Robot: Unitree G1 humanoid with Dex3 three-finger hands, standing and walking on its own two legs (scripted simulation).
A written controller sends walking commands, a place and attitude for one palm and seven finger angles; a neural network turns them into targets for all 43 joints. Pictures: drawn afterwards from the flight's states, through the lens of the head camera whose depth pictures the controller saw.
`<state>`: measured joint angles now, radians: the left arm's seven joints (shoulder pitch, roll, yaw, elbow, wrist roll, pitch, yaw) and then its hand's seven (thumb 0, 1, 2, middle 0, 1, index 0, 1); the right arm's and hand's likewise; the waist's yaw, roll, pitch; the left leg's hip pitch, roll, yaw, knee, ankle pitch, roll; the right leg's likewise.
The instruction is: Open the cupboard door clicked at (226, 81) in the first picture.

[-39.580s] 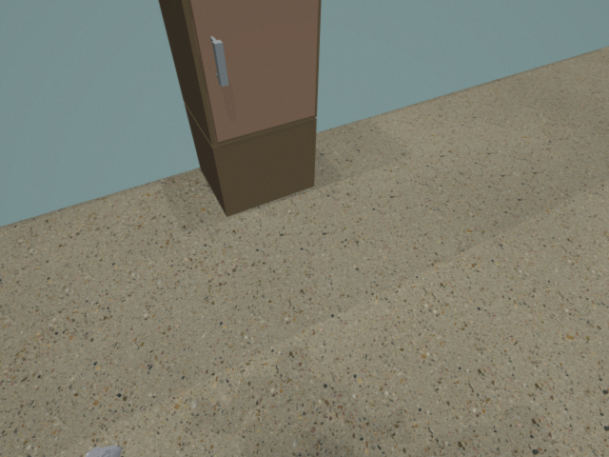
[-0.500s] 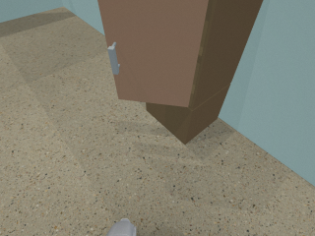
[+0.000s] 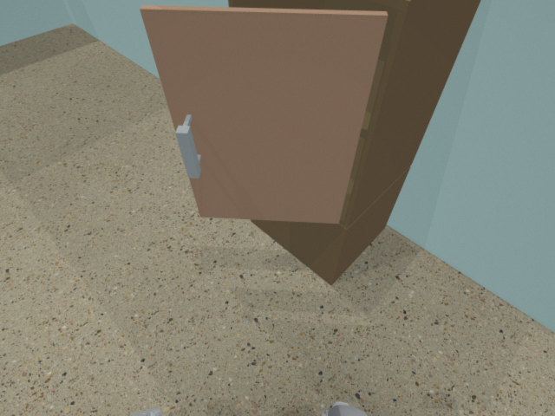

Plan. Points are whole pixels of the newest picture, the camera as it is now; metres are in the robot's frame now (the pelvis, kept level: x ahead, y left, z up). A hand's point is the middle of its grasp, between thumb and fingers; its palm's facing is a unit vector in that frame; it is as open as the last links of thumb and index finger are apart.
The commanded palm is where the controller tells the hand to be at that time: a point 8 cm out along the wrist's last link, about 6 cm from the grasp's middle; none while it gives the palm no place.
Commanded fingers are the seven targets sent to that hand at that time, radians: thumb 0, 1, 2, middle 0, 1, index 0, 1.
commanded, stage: come to a stop and stand still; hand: left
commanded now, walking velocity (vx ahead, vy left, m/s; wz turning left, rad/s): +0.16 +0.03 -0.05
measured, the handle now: (191, 146) +0.67 +0.23 -0.04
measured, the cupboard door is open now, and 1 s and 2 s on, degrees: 40 40 40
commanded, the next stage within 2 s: look again from close up in 1.42 s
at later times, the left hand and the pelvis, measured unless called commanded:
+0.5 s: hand out of the picture +0.14 +0.22 -0.19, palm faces +0.04 -0.98 -0.21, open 7.3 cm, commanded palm none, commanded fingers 0.00 0.90 0.90 -0.20 -0.30 -0.20 -0.30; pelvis +0.08 +0.02 -0.01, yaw -1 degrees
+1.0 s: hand out of the picture +0.08 +0.17 -0.19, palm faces +0.00 -0.98 -0.18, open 7.4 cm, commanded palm none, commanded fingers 0.00 0.90 0.90 -0.20 -0.30 -0.20 -0.30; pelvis +0.05 +0.00 -0.02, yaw -1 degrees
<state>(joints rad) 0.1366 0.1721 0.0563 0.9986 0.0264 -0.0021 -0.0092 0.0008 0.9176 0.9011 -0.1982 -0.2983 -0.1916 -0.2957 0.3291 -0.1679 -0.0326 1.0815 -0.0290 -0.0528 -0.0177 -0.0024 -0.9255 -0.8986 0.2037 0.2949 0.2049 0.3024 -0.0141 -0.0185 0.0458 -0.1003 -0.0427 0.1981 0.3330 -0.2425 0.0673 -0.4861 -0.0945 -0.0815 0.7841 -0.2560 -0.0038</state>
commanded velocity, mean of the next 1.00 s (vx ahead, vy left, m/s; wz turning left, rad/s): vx -0.08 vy -0.02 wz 0.00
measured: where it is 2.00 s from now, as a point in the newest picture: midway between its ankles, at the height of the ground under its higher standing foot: outside the picture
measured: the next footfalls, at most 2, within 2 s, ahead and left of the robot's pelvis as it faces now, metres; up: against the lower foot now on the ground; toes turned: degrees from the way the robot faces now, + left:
right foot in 0.08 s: +0.12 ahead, -0.11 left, +0.00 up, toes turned -7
left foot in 0.38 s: +0.16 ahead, +0.12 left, +0.00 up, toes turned +1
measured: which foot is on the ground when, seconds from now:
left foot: down 0.00-0.10, up 0.12-0.36, down 0.38-1.00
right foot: up 0.00-0.06, down 0.08-0.40, up 0.42-0.70, down 0.72-1.00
